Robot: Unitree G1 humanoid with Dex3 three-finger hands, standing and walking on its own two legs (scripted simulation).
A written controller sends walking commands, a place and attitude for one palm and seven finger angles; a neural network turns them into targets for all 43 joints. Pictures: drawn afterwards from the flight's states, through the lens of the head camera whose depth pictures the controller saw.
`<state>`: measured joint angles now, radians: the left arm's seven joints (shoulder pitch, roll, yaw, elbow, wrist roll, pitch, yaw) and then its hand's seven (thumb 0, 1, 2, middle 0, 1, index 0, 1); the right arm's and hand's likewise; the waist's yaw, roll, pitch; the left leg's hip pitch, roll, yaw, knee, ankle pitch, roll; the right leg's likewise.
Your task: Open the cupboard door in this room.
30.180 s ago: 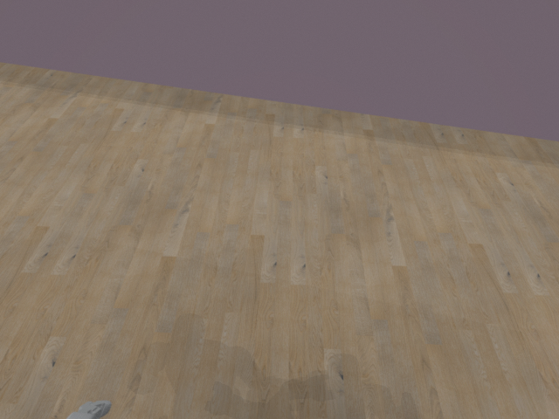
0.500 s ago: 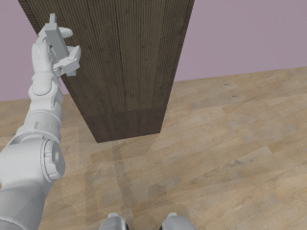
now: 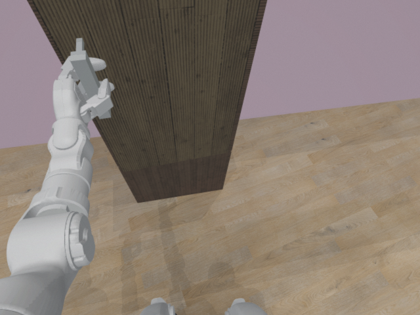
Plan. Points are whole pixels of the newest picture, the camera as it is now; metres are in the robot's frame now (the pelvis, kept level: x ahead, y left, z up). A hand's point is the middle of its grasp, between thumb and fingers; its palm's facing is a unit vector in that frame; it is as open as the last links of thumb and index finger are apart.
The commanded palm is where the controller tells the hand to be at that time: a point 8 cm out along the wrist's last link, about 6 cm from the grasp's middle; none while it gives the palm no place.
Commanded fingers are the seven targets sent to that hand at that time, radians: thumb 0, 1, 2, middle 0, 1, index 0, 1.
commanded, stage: pull the door open along its arc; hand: left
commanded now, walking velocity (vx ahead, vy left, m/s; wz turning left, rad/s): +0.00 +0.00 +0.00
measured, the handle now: (93, 80) +0.55 +0.18 +0.09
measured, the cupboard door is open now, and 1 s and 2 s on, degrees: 3 46 44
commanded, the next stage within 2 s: open thumb and fingers to let go in 0.84 s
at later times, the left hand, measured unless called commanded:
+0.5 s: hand (148, 152) +0.38 +0.08 +0.10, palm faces +0.42 -0.91 +0.05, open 6.2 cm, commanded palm +0.31 +0.11 +0.10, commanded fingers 0.00 0.90 0.90 -0.40 -1.35 -0.40 -1.35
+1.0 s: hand (198, 184) +0.31 +0.00 +0.10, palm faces +0.34 -0.94 -0.07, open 6.2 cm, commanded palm +0.26 +0.04 +0.10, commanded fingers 0.00 0.62 0.78 -0.38 -1.32 -0.38 -1.32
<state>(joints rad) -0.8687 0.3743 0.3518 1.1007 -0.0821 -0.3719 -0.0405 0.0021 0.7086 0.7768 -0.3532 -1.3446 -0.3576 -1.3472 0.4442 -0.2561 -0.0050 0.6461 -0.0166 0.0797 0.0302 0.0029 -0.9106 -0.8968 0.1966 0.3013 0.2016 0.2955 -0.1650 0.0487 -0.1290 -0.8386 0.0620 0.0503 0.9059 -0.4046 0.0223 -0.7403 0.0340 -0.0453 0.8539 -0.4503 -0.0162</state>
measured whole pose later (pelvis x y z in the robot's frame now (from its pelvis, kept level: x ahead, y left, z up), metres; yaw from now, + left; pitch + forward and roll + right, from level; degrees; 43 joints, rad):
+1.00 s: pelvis +0.00 -0.06 +0.02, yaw +5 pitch +5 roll +1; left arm -0.05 -0.10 -0.30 0.15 0.03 0.01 0.62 0.00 0.63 0.74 -0.33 -1.31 -0.37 -1.34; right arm 0.16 -0.18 0.01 0.62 -0.05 0.05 0.03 0.01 -0.91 -0.90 0.19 0.30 0.20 0.30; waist -0.03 0.06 -0.09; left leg -0.48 0.03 -0.03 0.75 -0.35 -0.03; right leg -0.38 0.02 -0.12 0.77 -0.47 -0.09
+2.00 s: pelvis -0.02 -0.02 +0.01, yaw +5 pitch +7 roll +0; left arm -0.13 -0.05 -0.31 0.24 0.02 -0.16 0.33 -0.02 -0.49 0.31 -0.24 -0.41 -0.17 -0.46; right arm 0.20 -0.18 0.00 0.58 -0.02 0.02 0.03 0.01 -0.91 -0.90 0.20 0.30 0.20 0.30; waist 0.00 0.05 -0.09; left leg -0.61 0.00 -0.02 0.85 -0.35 -0.01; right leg -0.52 -0.01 -0.10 0.87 -0.47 -0.04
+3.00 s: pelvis +0.00 -0.02 +0.01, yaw +4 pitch +6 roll +1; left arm 0.49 0.06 -0.20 -0.27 -0.06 -0.23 0.07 -0.02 -0.50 0.30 -0.16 -0.30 -0.16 -0.30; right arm 0.24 -0.21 0.02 0.44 -0.01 -0.03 0.00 0.01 -0.91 -0.90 0.20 0.30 0.20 0.30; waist 0.01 0.05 -0.09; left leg -0.56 0.01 0.00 0.86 -0.41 -0.01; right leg -0.47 0.00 -0.08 0.87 -0.51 -0.04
